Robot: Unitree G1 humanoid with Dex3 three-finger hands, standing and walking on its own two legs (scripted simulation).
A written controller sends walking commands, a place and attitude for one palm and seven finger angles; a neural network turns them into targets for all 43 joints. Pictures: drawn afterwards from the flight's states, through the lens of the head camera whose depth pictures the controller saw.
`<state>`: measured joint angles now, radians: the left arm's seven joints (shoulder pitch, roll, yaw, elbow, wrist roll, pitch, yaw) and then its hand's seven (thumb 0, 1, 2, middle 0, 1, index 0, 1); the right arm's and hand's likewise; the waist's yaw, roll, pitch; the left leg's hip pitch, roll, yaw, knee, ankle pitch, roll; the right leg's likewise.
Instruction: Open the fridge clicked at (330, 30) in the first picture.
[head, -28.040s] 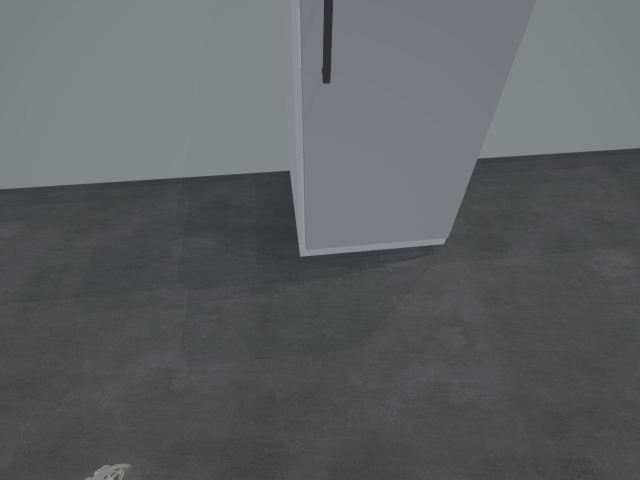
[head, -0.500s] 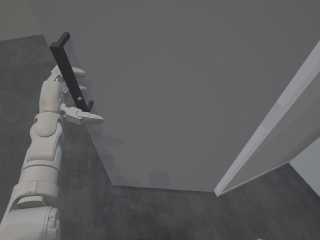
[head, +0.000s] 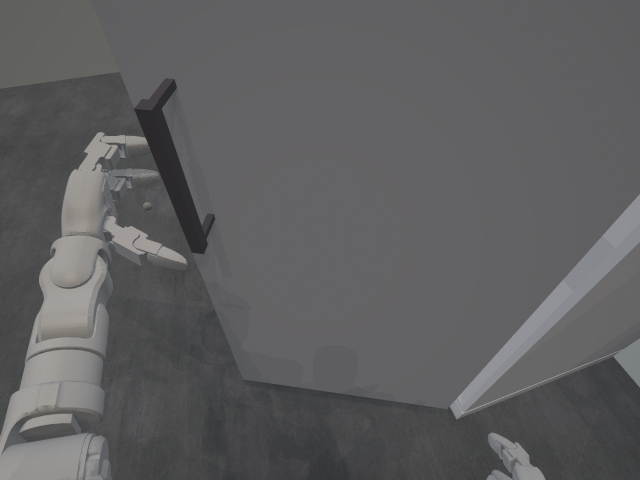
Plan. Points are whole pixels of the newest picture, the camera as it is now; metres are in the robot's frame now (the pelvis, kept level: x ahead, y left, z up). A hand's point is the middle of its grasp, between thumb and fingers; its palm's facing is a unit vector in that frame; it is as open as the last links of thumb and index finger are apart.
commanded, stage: slip the hand off the handle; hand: left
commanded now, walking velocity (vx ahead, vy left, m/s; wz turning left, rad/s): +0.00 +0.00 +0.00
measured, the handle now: (184, 178) +0.43 +0.20 +0.15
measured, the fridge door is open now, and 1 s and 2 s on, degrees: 63 63 63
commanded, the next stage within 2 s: draw the hand back to the body in 1.04 s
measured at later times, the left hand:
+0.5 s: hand (100, 229) +0.35 +0.27 +0.14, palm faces +0.17 -0.96 -0.22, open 14.7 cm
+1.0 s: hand (89, 291) +0.27 +0.25 +0.14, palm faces +0.18 -0.96 -0.20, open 14.7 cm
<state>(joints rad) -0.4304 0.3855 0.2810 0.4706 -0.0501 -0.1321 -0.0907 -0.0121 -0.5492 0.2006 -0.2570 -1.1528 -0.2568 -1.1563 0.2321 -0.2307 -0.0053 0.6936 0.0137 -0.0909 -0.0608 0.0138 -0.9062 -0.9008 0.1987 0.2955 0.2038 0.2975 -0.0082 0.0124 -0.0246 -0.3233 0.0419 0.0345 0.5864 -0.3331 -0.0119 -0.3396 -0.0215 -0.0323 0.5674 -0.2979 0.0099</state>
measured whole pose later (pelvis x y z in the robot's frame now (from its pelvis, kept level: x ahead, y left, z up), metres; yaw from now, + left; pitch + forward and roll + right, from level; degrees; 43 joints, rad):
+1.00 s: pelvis -0.03 +0.00 +0.00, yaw +1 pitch +0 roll -1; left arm -0.11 0.38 0.32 0.19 -0.17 -0.12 -0.21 -0.01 -0.55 0.20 -0.25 -1.15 -0.26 -1.15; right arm 0.19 -0.24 0.04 0.67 0.03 -0.15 -0.10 0.02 -0.90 -0.90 0.20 0.30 0.20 0.30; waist 0.03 0.03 -0.01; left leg -0.31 0.04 0.01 0.64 -0.33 -0.01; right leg -0.31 -0.03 -0.05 0.61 -0.30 0.01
